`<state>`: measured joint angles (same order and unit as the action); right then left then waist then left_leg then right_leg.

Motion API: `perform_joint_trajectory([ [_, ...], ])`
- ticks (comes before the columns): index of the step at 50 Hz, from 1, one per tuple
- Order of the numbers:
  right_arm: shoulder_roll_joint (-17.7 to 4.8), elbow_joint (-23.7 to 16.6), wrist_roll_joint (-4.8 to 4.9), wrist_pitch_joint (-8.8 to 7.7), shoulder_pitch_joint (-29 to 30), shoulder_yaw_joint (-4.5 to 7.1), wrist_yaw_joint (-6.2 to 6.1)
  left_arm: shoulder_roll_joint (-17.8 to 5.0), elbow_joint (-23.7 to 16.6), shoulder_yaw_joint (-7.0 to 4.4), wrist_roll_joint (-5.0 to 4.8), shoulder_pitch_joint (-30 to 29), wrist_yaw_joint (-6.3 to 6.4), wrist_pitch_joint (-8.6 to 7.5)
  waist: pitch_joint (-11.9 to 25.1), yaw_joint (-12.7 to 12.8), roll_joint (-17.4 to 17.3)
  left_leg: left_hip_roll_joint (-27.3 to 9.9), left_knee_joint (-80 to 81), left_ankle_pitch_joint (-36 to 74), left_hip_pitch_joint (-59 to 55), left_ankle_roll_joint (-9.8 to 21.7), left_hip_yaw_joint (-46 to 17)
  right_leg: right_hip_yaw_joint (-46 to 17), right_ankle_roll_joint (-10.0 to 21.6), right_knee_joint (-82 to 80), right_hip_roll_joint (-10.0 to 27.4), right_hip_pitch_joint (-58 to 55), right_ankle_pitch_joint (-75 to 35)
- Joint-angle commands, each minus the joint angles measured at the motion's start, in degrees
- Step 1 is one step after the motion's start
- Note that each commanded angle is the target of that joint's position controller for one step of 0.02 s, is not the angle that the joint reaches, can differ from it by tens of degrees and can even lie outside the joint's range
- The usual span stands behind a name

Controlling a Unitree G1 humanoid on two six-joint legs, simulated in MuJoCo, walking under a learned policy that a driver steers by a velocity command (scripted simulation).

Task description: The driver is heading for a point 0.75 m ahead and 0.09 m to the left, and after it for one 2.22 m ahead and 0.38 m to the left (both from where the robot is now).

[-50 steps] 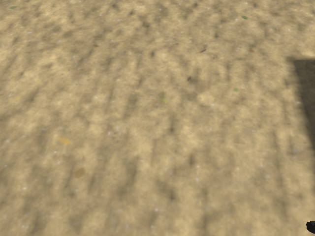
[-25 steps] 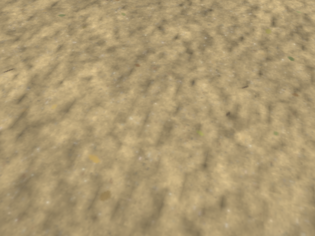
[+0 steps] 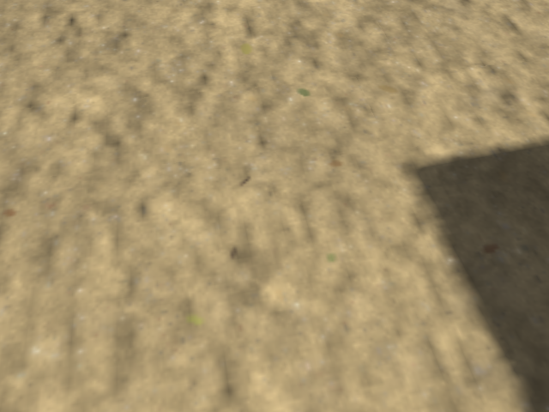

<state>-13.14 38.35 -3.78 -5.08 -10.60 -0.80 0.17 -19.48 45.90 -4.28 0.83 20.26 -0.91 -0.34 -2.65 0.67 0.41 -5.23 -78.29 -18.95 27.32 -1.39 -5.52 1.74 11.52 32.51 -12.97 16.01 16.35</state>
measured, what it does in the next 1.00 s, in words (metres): walks ahead: left foot, then right foot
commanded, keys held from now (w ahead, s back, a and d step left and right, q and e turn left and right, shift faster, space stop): w+e+shift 0.12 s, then w+shift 0.14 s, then w+q+shift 0.30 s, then q+shift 0.44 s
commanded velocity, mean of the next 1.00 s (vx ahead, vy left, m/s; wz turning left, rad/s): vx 0.75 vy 0.00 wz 0.18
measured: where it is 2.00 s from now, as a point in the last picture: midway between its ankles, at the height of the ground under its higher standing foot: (301, 235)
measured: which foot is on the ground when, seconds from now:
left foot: up 0.00-0.26, down 0.28-0.68, up 0.70-1.00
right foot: down 0.00-0.28, up 0.30-0.66, down 0.68-1.00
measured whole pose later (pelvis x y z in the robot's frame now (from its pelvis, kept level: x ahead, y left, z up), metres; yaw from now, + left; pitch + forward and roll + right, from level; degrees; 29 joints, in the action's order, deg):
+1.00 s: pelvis +0.81 -0.05 +0.02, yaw +15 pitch +1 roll -2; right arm -20.3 35.3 1.2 0.9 -7.0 5.5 1.5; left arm -18.2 44.7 -4.3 -1.5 9.4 2.0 -2.8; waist -5.9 2.9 -1.2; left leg -3.6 -43.4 -4.4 37.0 -0.5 3.7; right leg 15.8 -0.1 23.4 2.3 4.9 18.8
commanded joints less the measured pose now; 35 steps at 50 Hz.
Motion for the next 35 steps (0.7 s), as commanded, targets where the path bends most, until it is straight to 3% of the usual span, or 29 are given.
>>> perform_joint_trajectory([
  [1, -8.51, -4.26, -1.09, 1.84, -1.91, 1.71, 0.13, -6.9, -4.42, -1.38, -0.78, -0.37, 0.54, -3.23, -2.14, -3.31, -4.66, -2.66, 8.32, -2.24, 10.42, -2.25, 1.93, -26.6, 9.11, -21.59, 15.91, 0.24, -4.64],
  [3, -7.57, -7.81, -0.44, 2.04, 6.7, 0.96, 0.81, -7.43, -4.46, -1.49, -0.73, 0.33, 0.51, -3.86, -5.2, -1.27, -3.24, -2.34, 19.31, 5.45, 9.39, -3.26, 4.9, -23.8, 7.76, -24.25, 13.1, 5.25, -8.42],
  [5, -6.04, -9.45, 0.59, 1.8, 12.28, 0.14, 1.46, -7.7, -3.96, -1.79, -0.86, 1.78, 0.28, -3.84, -5.06, 1.33, -0.95, -0.27, 31.03, 16.5, 5.42, -2.96, 6.04, -21.89, 5.15, -23.44, 10.98, 5.22, -16.91],
  [8, -6.19, -9.66, 1.46, 1.26, 14.66, -0.03, 1.57, -8.21, -2.08, -2.0, -1.66, 5.27, 0.24, -4.2, -1.4, 4.4, 1.67, 2.75, 41.55, 26.63, 0.89, -0.57, 7.38, -21.74, 2.41, -21.88, 13.09, -3.78, -32.92],
  [10, -7.27, -9.19, 1.34, 0.84, 13.9, 0.42, 1.27, -8.5, -1.06, -1.9, -1.6, 5.46, 0.72, -4.58, 0.58, 4.09, 1.73, 4.41, 46.97, 26.79, -3.64, 1.38, 7.38, -21.01, 0.64, -18.85, 14.58, -10.22, -42.94],
  [11, -8.73, -8.1, 1.18, 0.76, 10.8, 1.12, 0.89, -9.49, -0.57, -1.98, -1.36, 5.43, 1.03, -4.76, 3.21, 2.61, 2.38, 6.25, 47.73, 23.86, -7.44, 2.21, 7.57, -21.16, -0.48, -14.84, 15.45, -14.2, -52.05],
  [12, -11.45, -6.14, 1.52, 0.61, 4.13, 2.42, 0.28, -11.29, -0.39, -2.21, -0.54, 4.68, 1.15, -4.81, 7.37, -0.89, 3.45, 7.89, 47.07, 18.03, -13.25, 3.22, 7.19, -21.24, -1.53, -7.06, 16.53, -17.48, -60.1],
  [13, -13.62, -3.57, 2.21, 0.58, -5.7, 3.67, -0.62, -12.54, -0.48, -2.41, 0.32, 2.05, 1.04, -4.69, 11.79, -7.26, 3.82, 7.31, 48.06, 14.0, -22.42, 4.12, 7.63, -19.74, -2.45, 4.85, 16.14, -16.29, -61.23],
  [14, -16.13, -0.03, 2.06, 0.73, -18.42, 5.09, -1.96, -10.35, -0.91, -1.9, 1.38, -1.36, 1.1, -4.96, 16.06, -13.89, 3.28, 3.53, 45.22, 6.92, -35.43, 5.27, 5.5, -16.78, -2.97, 20.55, 14.09, -8.01, -53.67],
  [15, -21.34, 1.14, -0.34, 0.22, -23.22, 6.64, -2.28, -0.1, -2.99, 0.42, -0.11, 5.3, 0.98, -5.26, 23.04, -8.74, -14.35, -13.15, 47.1, -9.75, -50.9, 12.24, -22.16, -12.17, -5.62, 46.41, 6.12, 9.95, -8.98],
  [16, -20.07, 1.89, 0.53, 0.71, -19.85, 6.88, -0.76, -0.36, -3.4, 1.68, -0.82, 7.44, 0.26, -5.68, 24.96, -6.49, -20.11, -16.67, 61.61, -18.69, -51.51, 16.69, -48.73, -11.56, -5.97, 51.78, 2.5, 20.99, 8.89],
  [17, -15.1, 1.3, 1.33, 0.69, -12.71, 6.33, 0.0, -3.18, -3.62, 1.53, 0.26, 0.63, 0.43, -5.28, 13.07, -5.43, -10.12, -13.8, 63.24, -20.59, -42.65, 17.11, -42.28, -11.42, -5.04, 50.89, 7.79, 25.82, 3.52],
  [18, -11.89, 1.93, 2.12, 0.62, -10.67, 5.76, 0.55, -4.35, -4.79, 1.58, 1.2, -4.82, -0.04, -5.21, 8.59, -5.11, -2.5, -11.51, 62.87, -14.87, -34.9, 16.82, -34.18, -10.31, -5.25, 47.57, 10.24, 24.86, 0.37],
  [19, -9.96, 3.6, 2.1, 0.6, -11.6, 5.16, 0.83, -4.16, -6.29, 1.76, 2.15, -9.2, -0.39, -5.18, 5.1, -4.63, 0.28, -8.31, 63.42, -8.13, -28.89, 15.44, -28.24, -9.06, -5.5, 43.65, 12.01, 23.61, 0.17],
  [21, -8.06, 6.75, 2.38, 0.27, -13.57, 4.33, 0.71, -1.62, -8.81, 2.91, 3.57, -10.61, -1.03, -4.31, 1.28, -1.14, -3.01, -4.73, 65.03, -3.23, -21.72, 15.49, -23.8, -8.1, -7.41, 38.31, 14.52, 23.35, 2.57],
  [23, -9.35, 8.04, 3.05, -0.29, -15.17, 4.72, 0.5, -0.58, -11.06, 3.91, 4.11, -12.79, -1.35, -3.96, -1.09, 0.19, -3.8, -3.98, 67.83, -0.68, -17.83, 16.64, -22.01, -7.14, -9.54, 31.42, 16.69, 24.92, 4.04],
  [25, -11.12, 7.3, 2.83, -0.55, -13.45, 5.48, 0.11, -0.81, -14.31, 4.99, 3.32, -18.75, -2.05, -4.39, -3.46, 0.28, -3.84, -2.38, 71.88, 2.71, -10.11, 16.57, -18.25, -5.15, -11.53, 19.34, 17.67, 20.62, -3.24],
  [27, -13.15, 6.59, 3.29, -0.67, -11.57, 6.45, 0.53, 0.1, -15.27, 5.88, 1.81, -22.28, -2.95, -4.66, -3.22, -0.25, -4.26, 0.53, 74.67, 7.21, -1.57, 14.5, -13.39, -2.08, -12.25, 7.53, 15.4, 6.29, -12.05],
  [29, -14.55, 7.21, 3.98, -0.81, -13.7, 7.02, 1.29, -0.76, -14.81, 5.49, 1.25, -22.66, -2.46, -4.66, -2.71, -1.34, -3.66, -0.57, 73.66, 19.79, -3.81, 13.21, -13.46, -0.8, -12.23, 4.4, 13.52, 0.36, -18.03],
  [31, -14.6, 8.97, 4.27, -0.01, -17.7, 7.25, 1.2, -2.38, -14.08, 4.6, 1.88, -21.13, -1.01, -5.11, -0.3, -2.05, -2.3, 0.82, 62.83, 38.46, -13.59, 9.91, -11.7, -0.36, -11.55, -0.95, 11.03, -0.78, -17.03],
  [32, -14.99, 9.62, 4.56, 0.37, -18.75, 7.45, 0.92, -3.13, -12.7, 4.03, 2.39, -16.59, -0.17, -5.56, 3.22, -0.25, -2.0, 3.12, 53.32, 48.23, -16.21, 7.71, -10.14, 0.23, -10.88, -4.22, 9.24, -6.24, -17.46],
  [33, -15.28, 9.59, 5.09, 0.43, -18.34, 7.69, 0.81, -4.42, -11.55, 3.31, 2.8, -10.6, 0.75, -6.2, 6.93, 2.95, -2.99, 5.77, 41.96, 46.95, -12.97, 5.59, -9.62, -1.51, -10.12, -5.8, 11.94, -15.33, -21.42],
  [34, -12.39, 7.81, 5.68, 0.11, -16.5, 7.14, 0.63, -7.8, -10.67, 2.09, 3.75, -1.63, 1.81, -6.66, 13.52, 6.92, -1.87, 8.0, 27.06, 30.15, -4.8, 4.06, -8.21, -9.67, -8.31, -4.13, 22.78, -27.59, -23.32],
  [35, -0.61, 6.3, 4.64, 0.31, -22.86, 3.8, -0.36, -10.22, -10.88, 1.06, 0.28, 2.24, 2.49, -6.17, 26.06, 3.95, 13.07, 10.9, 8.33, -19.7, 8.11, 2.12, -7.53, -24.68, -4.27, 4.05, 38.96, -45.09, -52.74],
])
